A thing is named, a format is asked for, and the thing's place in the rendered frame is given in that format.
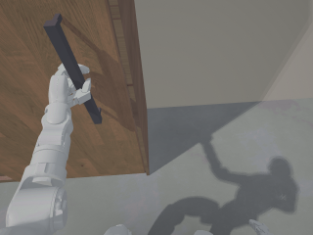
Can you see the robot left forearm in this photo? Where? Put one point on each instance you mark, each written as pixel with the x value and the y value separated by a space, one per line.
pixel 47 167

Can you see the robot right hand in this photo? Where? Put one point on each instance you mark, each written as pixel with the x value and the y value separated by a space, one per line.
pixel 259 228

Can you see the handle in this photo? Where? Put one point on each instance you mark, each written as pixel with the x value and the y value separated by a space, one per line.
pixel 56 35

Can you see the robot left hand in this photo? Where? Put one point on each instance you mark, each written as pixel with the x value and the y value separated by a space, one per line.
pixel 61 86

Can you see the left robot thigh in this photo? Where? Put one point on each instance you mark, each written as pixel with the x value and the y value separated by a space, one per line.
pixel 118 230

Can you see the robot left upper arm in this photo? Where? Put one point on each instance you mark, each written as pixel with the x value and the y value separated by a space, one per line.
pixel 37 211

